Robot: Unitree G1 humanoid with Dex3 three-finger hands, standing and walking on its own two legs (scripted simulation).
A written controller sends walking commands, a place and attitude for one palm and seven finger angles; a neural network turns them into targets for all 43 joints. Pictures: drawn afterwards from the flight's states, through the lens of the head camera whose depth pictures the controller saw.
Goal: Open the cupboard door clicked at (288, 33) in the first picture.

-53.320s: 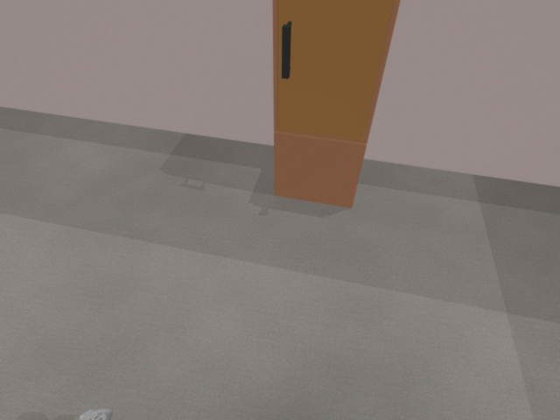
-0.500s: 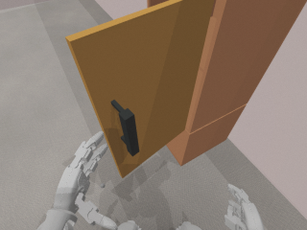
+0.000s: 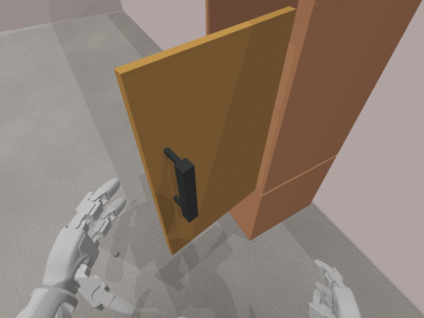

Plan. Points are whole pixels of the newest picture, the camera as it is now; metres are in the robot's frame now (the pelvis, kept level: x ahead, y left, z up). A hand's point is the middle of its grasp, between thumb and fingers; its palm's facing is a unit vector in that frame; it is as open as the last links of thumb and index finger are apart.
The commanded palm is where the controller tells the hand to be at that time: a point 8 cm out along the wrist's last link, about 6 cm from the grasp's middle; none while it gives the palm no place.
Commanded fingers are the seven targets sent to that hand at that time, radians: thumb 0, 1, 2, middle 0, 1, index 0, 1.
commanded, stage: draw the hand back to the body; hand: left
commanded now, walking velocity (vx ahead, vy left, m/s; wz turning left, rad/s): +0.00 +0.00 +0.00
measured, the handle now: (180, 186) +0.36 +0.08 +0.06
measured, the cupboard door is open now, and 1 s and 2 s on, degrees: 100 100 100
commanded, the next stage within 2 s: step back with the hand held close in 1.28 s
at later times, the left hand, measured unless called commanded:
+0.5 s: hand (56, 234) +0.21 +0.23 +0.15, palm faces +0.28 -0.90 -0.34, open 13.9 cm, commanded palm +0.17 +0.27 +0.18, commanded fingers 0.00 0.23 0.62 -0.18 -0.30 -0.18 -0.30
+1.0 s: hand (5, 192) +0.22 +0.26 +0.22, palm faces +0.47 -0.79 -0.39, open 8.2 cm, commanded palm +0.18 +0.29 +0.23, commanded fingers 0.00 0.90 0.90 -0.20 -0.30 -0.20 -0.30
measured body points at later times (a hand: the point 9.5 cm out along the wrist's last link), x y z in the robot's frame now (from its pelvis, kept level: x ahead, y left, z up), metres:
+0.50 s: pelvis +0.02 +0.01 +0.04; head +0.01 +0.00 +0.49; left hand +0.19 +0.27 +0.17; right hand +0.20 -0.20 -0.03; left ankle +0.01 +0.11 -0.68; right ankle +0.02 -0.11 -0.68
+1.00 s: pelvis +0.03 -0.01 +0.06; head +0.01 -0.03 +0.51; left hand +0.19 +0.30 +0.25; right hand +0.22 -0.23 -0.02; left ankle +0.01 +0.11 -0.68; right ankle +0.02 -0.11 -0.68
